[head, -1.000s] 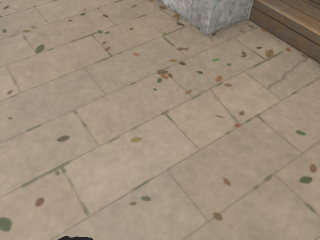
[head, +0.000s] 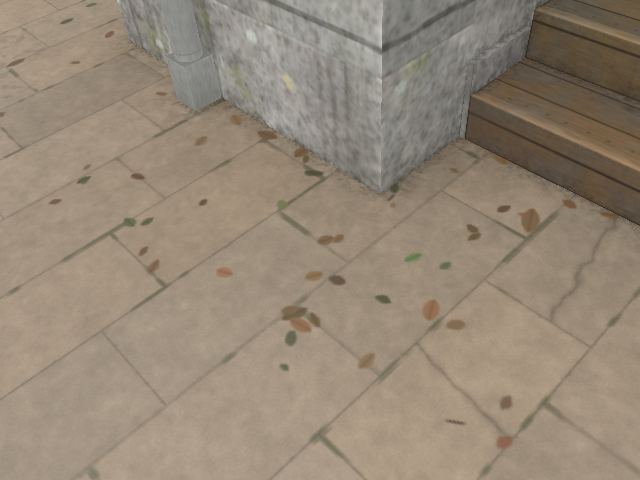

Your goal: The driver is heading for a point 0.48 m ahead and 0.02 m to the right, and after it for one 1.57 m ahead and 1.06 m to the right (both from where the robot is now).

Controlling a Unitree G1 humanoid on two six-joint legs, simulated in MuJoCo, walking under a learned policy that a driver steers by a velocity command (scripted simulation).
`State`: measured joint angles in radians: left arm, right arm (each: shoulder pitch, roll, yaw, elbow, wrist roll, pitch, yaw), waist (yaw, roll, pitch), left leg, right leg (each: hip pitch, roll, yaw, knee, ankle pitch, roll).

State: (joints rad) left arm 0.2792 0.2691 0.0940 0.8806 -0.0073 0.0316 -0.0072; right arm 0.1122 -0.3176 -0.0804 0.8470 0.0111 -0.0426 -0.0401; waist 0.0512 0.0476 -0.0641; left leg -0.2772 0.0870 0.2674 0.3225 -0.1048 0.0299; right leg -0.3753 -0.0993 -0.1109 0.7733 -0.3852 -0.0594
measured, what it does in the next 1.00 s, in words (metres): walks ahead, turning right: right foot, then left foot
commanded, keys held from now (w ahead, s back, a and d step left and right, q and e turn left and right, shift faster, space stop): w+e+shift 0.14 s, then w+shift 0.14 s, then w+q+shift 0.20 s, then w+e+shift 0.52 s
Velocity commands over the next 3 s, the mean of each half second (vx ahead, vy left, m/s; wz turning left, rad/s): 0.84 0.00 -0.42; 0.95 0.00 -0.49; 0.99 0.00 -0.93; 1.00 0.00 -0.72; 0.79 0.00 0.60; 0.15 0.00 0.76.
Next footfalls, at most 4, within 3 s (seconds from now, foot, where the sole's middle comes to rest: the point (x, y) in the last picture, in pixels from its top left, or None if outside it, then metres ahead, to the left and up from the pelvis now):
0.06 right None -0.01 -0.11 -0.78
0.48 left None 0.44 -0.01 -0.78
0.96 right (457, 359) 0.84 -0.20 -0.78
1.36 left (455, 226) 1.29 -0.24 -0.78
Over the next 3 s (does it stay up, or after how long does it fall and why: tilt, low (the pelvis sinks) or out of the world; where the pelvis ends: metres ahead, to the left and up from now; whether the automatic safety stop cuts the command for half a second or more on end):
stays up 1.70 -1.18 0.40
